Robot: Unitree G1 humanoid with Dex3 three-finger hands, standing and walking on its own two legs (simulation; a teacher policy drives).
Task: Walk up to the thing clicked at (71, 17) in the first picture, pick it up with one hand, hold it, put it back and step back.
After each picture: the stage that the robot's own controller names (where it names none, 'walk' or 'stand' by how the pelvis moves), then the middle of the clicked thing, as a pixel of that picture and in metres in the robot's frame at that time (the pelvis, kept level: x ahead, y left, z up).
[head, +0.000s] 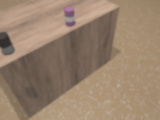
stand; (69, 16) +0.98 +0.08 -0.07
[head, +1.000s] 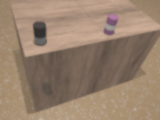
walk; (110, 25) +0.86 -0.20 -0.05
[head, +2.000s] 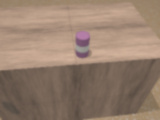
walk; (82, 45) +0.61 -0.01 +0.00
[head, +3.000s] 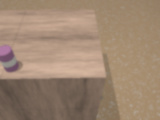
walk; (7, 59) +0.52 +0.39 -0.05
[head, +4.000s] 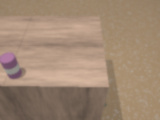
walk; (11, 66) +0.52 +0.35 -0.06
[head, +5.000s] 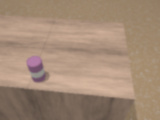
stand; (36, 69) +0.51 +0.22 -0.07
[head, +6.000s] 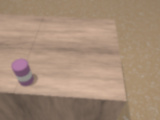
stand; (23, 73) +0.48 +0.27 -0.07
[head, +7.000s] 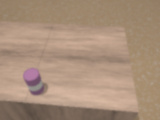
stand; (34, 82) +0.45 +0.23 -0.08
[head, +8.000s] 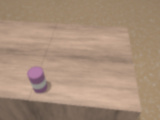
stand; (38, 80) +0.46 +0.21 -0.08
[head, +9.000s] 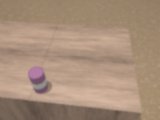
stand; (38, 80) +0.46 +0.21 -0.08
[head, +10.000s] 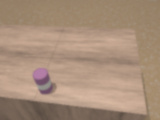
rise first; (43, 81) +0.46 +0.22 -0.07
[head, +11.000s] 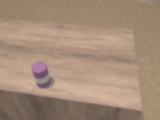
go down; (41, 75) +0.49 +0.21 -0.07
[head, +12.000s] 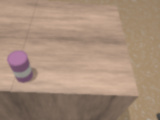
go down; (21, 67) +0.46 +0.21 -0.02
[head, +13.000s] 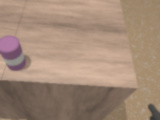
close in; (12, 54) +0.47 +0.21 +0.00
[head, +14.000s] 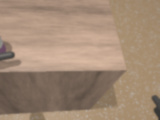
close; out of the picture +0.50 +0.22 +0.04
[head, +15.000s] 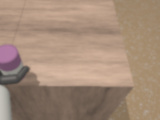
lift; (11, 64) +0.42 +0.20 +0.06
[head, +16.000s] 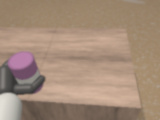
lift; (27, 73) +0.33 +0.17 +0.16
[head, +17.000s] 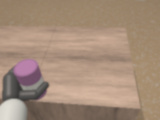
hold; (31, 80) +0.33 +0.17 +0.12
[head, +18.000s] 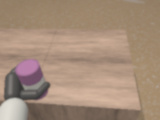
hold; (33, 80) +0.33 +0.17 +0.12
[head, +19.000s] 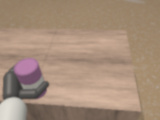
crouch; (32, 79) +0.33 +0.17 +0.13
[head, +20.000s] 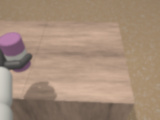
crouch; (15, 53) +0.43 +0.21 +0.14
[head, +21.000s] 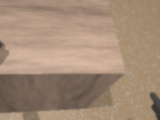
lower; out of the picture +0.50 +0.23 +0.03
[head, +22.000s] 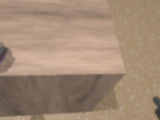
lower; out of the picture +0.49 +0.23 +0.03
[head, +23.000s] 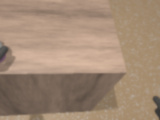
lower; out of the picture +0.49 +0.23 +0.03
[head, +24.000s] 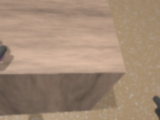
lower; out of the picture +0.49 +0.23 +0.03
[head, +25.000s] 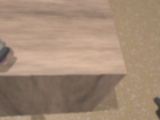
loosen; out of the picture +0.49 +0.22 +0.03
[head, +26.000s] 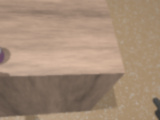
withdraw; out of the picture +0.49 +0.23 +0.03
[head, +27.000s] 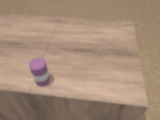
sink last; (40, 72) +0.47 +0.21 -0.03
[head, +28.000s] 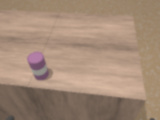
stand; (38, 66) +0.49 +0.22 -0.02
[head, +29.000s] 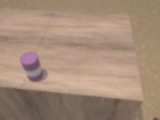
stand; (32, 67) +0.47 +0.22 -0.01
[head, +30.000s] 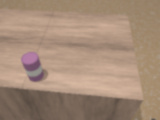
stand; (33, 67) +0.48 +0.22 -0.01
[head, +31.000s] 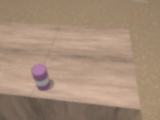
stand; (41, 77) +0.48 +0.21 -0.08
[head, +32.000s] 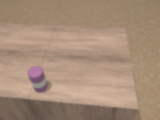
stand; (38, 79) +0.47 +0.23 -0.08
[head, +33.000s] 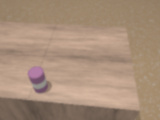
stand; (38, 80) +0.46 +0.21 -0.08
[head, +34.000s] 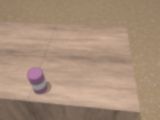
walk; (37, 81) +0.46 +0.22 -0.08
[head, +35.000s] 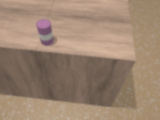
walk; (45, 32) +0.66 +0.19 -0.06
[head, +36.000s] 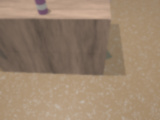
walk; (41, 4) +0.99 +0.26 -0.07
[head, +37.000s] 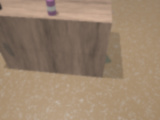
stand; (51, 6) +1.11 +0.22 -0.07
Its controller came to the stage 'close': yes
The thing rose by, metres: 0.21
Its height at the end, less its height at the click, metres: +0.00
